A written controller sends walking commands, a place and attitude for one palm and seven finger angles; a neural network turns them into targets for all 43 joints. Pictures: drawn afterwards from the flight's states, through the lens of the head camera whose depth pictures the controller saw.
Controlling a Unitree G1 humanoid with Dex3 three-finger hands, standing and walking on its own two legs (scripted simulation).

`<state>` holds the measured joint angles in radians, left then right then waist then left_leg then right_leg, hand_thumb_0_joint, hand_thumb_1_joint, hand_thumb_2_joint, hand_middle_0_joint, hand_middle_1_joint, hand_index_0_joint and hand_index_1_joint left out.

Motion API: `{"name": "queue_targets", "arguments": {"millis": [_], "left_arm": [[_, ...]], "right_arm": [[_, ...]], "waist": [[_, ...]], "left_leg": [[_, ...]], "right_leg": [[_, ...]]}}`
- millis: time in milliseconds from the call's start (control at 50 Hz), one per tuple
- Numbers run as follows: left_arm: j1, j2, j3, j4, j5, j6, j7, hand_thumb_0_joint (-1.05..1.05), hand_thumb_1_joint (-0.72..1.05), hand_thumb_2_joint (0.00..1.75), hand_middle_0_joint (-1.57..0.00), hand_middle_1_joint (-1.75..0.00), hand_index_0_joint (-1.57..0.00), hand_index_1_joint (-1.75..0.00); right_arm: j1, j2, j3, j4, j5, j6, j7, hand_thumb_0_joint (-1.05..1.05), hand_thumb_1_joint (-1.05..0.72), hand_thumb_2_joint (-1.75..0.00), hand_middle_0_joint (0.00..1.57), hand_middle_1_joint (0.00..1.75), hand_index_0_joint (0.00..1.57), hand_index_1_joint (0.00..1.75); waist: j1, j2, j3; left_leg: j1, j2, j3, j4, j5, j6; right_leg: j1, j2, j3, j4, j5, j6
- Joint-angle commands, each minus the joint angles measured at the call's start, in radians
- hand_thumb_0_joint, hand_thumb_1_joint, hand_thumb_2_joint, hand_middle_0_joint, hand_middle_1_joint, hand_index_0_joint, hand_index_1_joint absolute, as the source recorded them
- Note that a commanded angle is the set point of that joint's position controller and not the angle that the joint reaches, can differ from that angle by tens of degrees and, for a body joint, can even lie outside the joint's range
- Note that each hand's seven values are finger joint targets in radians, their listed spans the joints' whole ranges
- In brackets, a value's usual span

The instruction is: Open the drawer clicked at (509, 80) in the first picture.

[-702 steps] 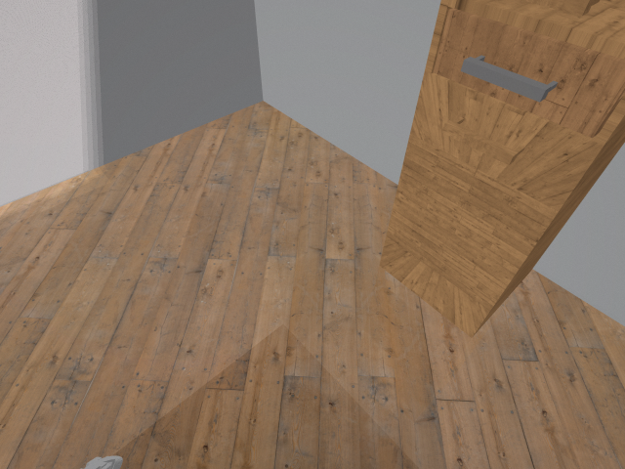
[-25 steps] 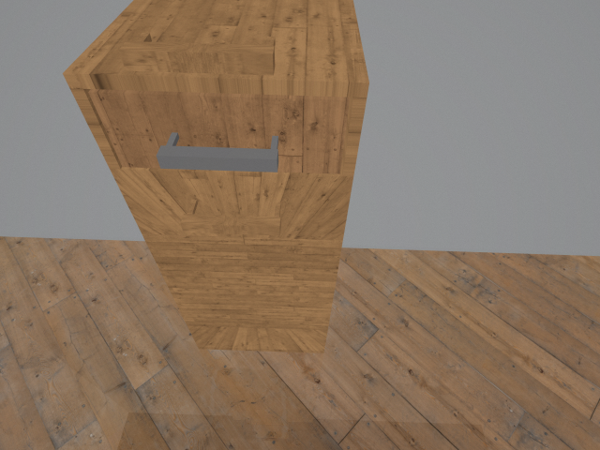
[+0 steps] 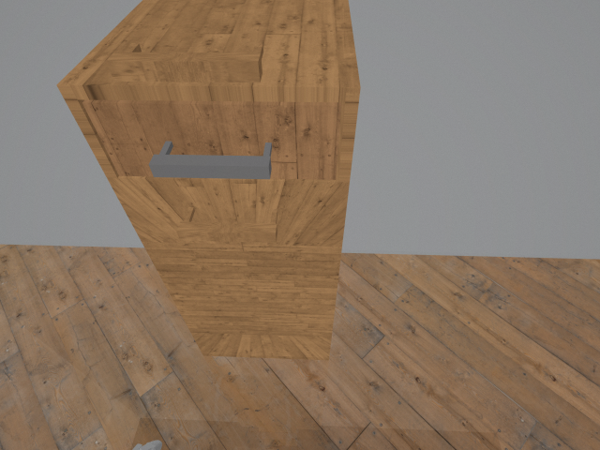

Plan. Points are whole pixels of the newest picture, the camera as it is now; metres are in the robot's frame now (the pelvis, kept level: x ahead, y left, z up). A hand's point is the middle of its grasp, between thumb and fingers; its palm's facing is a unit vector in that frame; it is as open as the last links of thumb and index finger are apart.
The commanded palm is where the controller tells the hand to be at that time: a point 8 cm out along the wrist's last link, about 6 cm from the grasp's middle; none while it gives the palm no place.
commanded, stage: raise the hand with hooked fingers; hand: left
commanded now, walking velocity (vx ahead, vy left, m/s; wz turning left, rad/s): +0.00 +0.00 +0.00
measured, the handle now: (214, 157) +0.50 +0.18 +0.12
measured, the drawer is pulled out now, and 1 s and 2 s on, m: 0.00 0.00 0.00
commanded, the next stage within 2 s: move the hooked fingers above the handle in 1.82 s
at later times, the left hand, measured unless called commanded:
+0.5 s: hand (130, 401) +0.17 +0.23 +0.01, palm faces +0.10 -0.08 -0.99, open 9.6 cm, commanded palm +0.15 +0.22 +0.07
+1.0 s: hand (98, 297) +0.24 +0.25 +0.13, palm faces +0.16 -0.08 -0.98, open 12.5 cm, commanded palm +0.21 +0.25 +0.19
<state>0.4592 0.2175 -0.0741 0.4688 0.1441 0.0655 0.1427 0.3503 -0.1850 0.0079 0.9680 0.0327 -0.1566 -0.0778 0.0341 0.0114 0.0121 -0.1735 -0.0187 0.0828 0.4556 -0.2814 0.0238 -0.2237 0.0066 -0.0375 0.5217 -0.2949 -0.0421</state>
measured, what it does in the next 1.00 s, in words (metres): stands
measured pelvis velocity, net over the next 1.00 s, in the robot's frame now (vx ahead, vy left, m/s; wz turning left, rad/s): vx -0.02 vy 0.01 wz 0.02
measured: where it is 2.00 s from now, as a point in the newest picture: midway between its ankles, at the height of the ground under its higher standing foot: outside the picture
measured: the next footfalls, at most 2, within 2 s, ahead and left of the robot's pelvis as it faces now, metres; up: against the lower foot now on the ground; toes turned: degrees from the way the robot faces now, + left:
none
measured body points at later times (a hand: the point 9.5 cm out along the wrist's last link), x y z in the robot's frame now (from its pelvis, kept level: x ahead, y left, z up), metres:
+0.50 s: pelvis -0.03 -0.03 -0.02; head -0.02 -0.06 +0.43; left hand +0.16 +0.23 +0.06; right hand +0.24 -0.21 -0.09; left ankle -0.02 +0.10 -0.74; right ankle -0.01 -0.09 -0.74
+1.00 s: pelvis -0.02 +0.01 +0.00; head -0.02 -0.04 +0.45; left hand +0.23 +0.25 +0.18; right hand +0.18 -0.22 -0.11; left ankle -0.02 +0.10 -0.74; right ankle -0.01 -0.09 -0.74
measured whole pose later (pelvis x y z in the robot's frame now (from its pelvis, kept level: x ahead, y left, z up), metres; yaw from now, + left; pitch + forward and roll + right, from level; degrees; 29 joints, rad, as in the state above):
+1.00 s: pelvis -0.02 +0.01 +0.00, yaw +1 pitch -2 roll +1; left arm 0.07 0.50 -0.01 -0.16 0.87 0.05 0.08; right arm 0.11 -0.29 -0.02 0.65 0.01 0.12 -0.01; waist 0.09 0.10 0.01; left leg -0.18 -0.03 0.06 0.44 -0.24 0.04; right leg -0.21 0.00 -0.06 0.48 -0.24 -0.03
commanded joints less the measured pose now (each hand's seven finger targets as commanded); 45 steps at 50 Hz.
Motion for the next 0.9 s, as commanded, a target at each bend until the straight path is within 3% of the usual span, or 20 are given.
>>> {"name": "queue_targets", "arguments": {"millis": [0,20,40,60,80,100,120,160,220,240,320,340,380,420,460,540,640,700,780,880], "left_arm": [[-0.172,0.150,-0.016,-0.587,0.303,-0.043,0.144,0.00,0.76,0.84,-0.21,-0.39,-0.21,-0.39],[-0.092,0.117,-0.045,-0.543,0.406,-0.036,0.172,0.00,0.74,0.83,-0.21,-0.40,-0.21,-0.40],[0.024,0.109,-0.035,-0.509,0.496,-0.031,0.197,0.00,0.71,0.82,-0.21,-0.42,-0.21,-0.42],[0.115,0.105,-0.030,-0.460,0.605,-0.031,0.220,0.00,0.69,0.81,-0.22,-0.43,-0.22,-0.43],[0.198,0.078,-0.040,-0.426,0.678,-0.034,0.235,0.00,0.67,0.80,-0.22,-0.45,-0.22,-0.45],[0.240,0.062,-0.047,-0.428,0.743,-0.043,0.241,0.00,0.64,0.79,-0.22,-0.47,-0.22,-0.47],[0.262,0.076,-0.030,-0.460,0.791,-0.056,0.246,0.00,0.62,0.78,-0.22,-0.48,-0.22,-0.48],[0.227,0.166,0.045,-0.541,0.859,-0.087,0.259,0.00,0.57,0.76,-0.22,-0.51,-0.22,-0.51],[0.075,0.261,0.124,-0.668,0.939,-0.091,0.307,0.00,0.50,0.73,-0.23,-0.55,-0.23,-0.55],[-0.003,0.299,0.153,-0.714,0.957,-0.086,0.328,0.00,0.48,0.72,-0.23,-0.57,-0.23,-0.57],[-0.344,0.337,0.153,-0.776,0.930,-0.074,0.355,0.00,0.39,0.68,-0.24,-0.63,-0.24,-0.63],[-0.449,0.353,0.144,-0.813,0.918,-0.082,0.349,0.00,0.36,0.67,-0.24,-0.64,-0.24,-0.64],[-0.490,0.332,0.104,-0.777,0.893,-0.097,0.318,0.00,0.32,0.65,-0.24,-0.68,-0.24,-0.68],[-0.496,0.323,0.074,-0.758,0.866,-0.098,0.270,0.00,0.27,0.63,-0.25,-0.70,-0.25,-0.70],[-0.451,0.305,0.056,-0.717,0.841,-0.075,0.213,0.00,0.22,0.61,-0.25,-0.74,-0.25,-0.74],[-0.306,0.377,0.137,-0.682,0.817,-0.022,0.106,0.00,0.13,0.57,-0.25,-0.80,-0.25,-0.80],[-0.303,0.429,0.208,-0.774,0.792,-0.020,0.048,0.00,0.01,0.52,-0.26,-0.87,-0.26,-0.87],[-0.374,0.426,0.204,-0.840,0.778,-0.036,0.048,0.00,-0.06,0.49,-0.27,-0.92,-0.27,-0.92],[-0.471,0.449,0.217,-0.841,0.760,-0.051,0.045,0.00,-0.15,0.45,-0.27,-0.98,-0.27,-0.98],[-0.593,0.469,0.201,-0.852,0.740,-0.041,0.004,0.00,-0.27,0.40,-0.28,-1.05,-0.28,-1.05]], "right_arm": [[-0.208,-0.200,-0.049,-0.321,-0.030,-0.135,-0.003,0.00,-0.90,-0.90,0.20,0.30,0.20,0.30],[-0.221,-0.190,-0.049,-0.364,-0.053,-0.110,0.010,0.00,-0.90,-0.90,0.20,0.30,0.20,0.30],[-0.247,-0.187,-0.064,-0.419,-0.058,-0.078,0.029,0.00,-0.90,-0.90,0.20,0.30,0.20,0.30],[-0.261,-0.182,-0.072,-0.444,-0.069,-0.035,0.051,0.00,-0.90,-0.90,0.20,0.30,0.20,0.30],[-0.297,-0.183,-0.075,-0.478,-0.080,0.010,0.072,0.00,-0.90,-0.90,0.20,0.30,0.20,0.30],[-0.322,-0.185,-0.078,-0.506,-0.087,0.055,0.096,0.00,-0.90,-0.90,0.20,0.30,0.20,0.30],[-0.352,-0.183,-0.076,-0.535,-0.085,0.096,0.118,0.00,-0.90,-0.90,0.20,0.30,0.20,0.30],[-0.396,-0.175,-0.064,-0.571,-0.070,0.153,0.147,0.00,-0.90,-0.90,0.20,0.30,0.20,0.30],[-0.418,-0.150,-0.056,-0.604,-0.070,0.199,0.152,0.00,-0.90,-0.90,0.20,0.30,0.20,0.30],[-0.419,-0.147,-0.056,-0.601,-0.075,0.210,0.145,0.00,-0.90,-0.90,0.20,0.30,0.20,0.30],[-0.414,-0.135,-0.061,-0.586,-0.088,0.220,0.097,0.00,-0.90,-0.90,0.20,0.30,0.20,0.30],[-0.416,-0.133,-0.059,-0.576,-0.092,0.214,0.087,0.00,-0.90,-0.90,0.20,0.30,0.20,0.30],[-0.415,-0.127,-0.054,-0.558,-0.093,0.202,0.071,0.00,-0.90,-0.90,0.20,0.30,0.20,0.30],[-0.429,-0.126,-0.045,-0.547,-0.091,0.197,0.062,0.00,-0.90,-0.90,0.20,0.30,0.20,0.30],[-0.431,-0.123,-0.036,-0.537,-0.086,0.201,0.060,0.00,-0.90,-0.90,0.20,0.30,0.20,0.30],[-0.438,-0.133,-0.019,-0.539,-0.072,0.224,0.064,0.00,-0.90,-0.90,0.20,0.30,0.20,0.30],[-0.441,-0.142,-0.011,-0.550,-0.058,0.234,0.071,0.00,-0.90,-0.90,0.20,0.30,0.20,0.30],[-0.430,-0.144,-0.019,-0.548,-0.053,0.230,0.070,0.00,-0.90,-0.90,0.20,0.30,0.20,0.30],[-0.420,-0.150,-0.032,-0.524,-0.040,0.217,0.066,0.00,-0.90,-0.90,0.20,0.30,0.20,0.30],[-0.422,-0.161,-0.042,-0.500,-0.026,0.215,0.065,0.00,-0.90,-0.90,0.20,0.30,0.20,0.30]], "waist": [[-0.067,0.006,-0.096],[-0.051,-0.070,-0.090],[-0.005,-0.086,-0.115],[0.028,-0.153,-0.126],[0.054,-0.212,-0.060],[0.072,-0.242,-0.052],[0.092,-0.238,-0.079],[0.124,-0.223,-0.150],[0.120,-0.086,-0.224],[0.118,-0.067,-0.237],[0.027,-0.005,-0.257],[0.002,-0.018,-0.255],[-0.010,0.016,-0.250],[-0.004,0.043,-0.238],[0.011,0.016,-0.220],[0.071,-0.051,-0.203],[0.092,-0.048,-0.190],[0.085,-0.008,-0.218],[0.073,-0.008,-0.208],[0.065,0.028,-0.228]], "left_leg": [[-0.046,0.037,-0.125,0.042,0.282,0.008],[-0.100,0.021,-0.120,0.074,0.228,0.010],[-0.140,0.006,-0.105,0.092,0.212,0.002],[-0.190,-0.004,-0.085,0.108,0.178,-0.007],[-0.265,-0.011,-0.072,0.117,0.124,-0.011],[-0.308,-0.014,-0.059,0.128,0.097,-0.012],[-0.331,-0.018,-0.048,0.141,0.097,-0.011],[-0.380,-0.030,-0.042,0.158,0.113,-0.011],[-0.341,-0.049,-0.034,0.179,0.097,-0.001],[-0.332,-0.057,-0.040,0.194,0.088,0.002],[-0.216,-0.061,-0.057,0.234,0.042,0.024],[-0.187,-0.061,-0.068,0.245,0.026,0.026],[-0.148,-0.058,-0.071,0.235,0.018,0.030],[-0.133,-0.054,-0.068,0.207,0.038,0.030],[-0.134,-0.050,-0.068,0.173,0.072,0.029],[-0.167,-0.036,-0.059,0.084,0.128,0.019],[-0.145,-0.025,-0.054,0.018,0.185,0.015],[-0.105,-0.026,-0.053,0.001,0.206,0.018],[-0.058,-0.025,-0.058,-0.021,0.208,0.020],[0.001,-0.021,-0.069,-0.053,0.254,0.016]], "right_leg": [[-0.211,0.007,0.024,0.005,0.093,-0.014],[-0.240,0.014,0.026,0.012,0.055,-0.016],[-0.217,0.013,0.054,0.011,0.014,-0.021],[-0.223,0.023,0.064,0.030,-0.019,-0.025],[-0.244,0.022,0.082,0.034,-0.035,-0.030],[-0.237,0.018,0.102,0.045,-0.015,-0.034],[-0.208,0.011,0.121,0.058,0.037,-0.039],[-0.132,-0.007,0.167,0.101,0.132,-0.035],[-0.121,-0.005,0.213,0.105,0.118,-0.032],[-0.126,-0.004,0.229,0.098,0.102,-0.030],[-0.177,-0.018,0.277,0.017,0.035,-0.017],[-0.201,-0.020,0.290,-0.007,-0.014,-0.011],[-0.195,-0.022,0.256,-0.025,-0.031,-0.006],[-0.160,-0.027,0.232,-0.043,0.009,0.001],[-0.109,-0.031,0.216,-0.057,0.066,0.008],[0.040,-0.033,0.195,-0.064,0.188,0.018],[0.123,-0.028,0.156,-0.068,0.268,0.019],[0.132,-0.034,0.136,-0.074,0.288,0.020],[0.115,-0.033,0.111,-0.100,0.234,0.017],[0.129,-0.028,0.073,-0.108,0.254,0.013]]}}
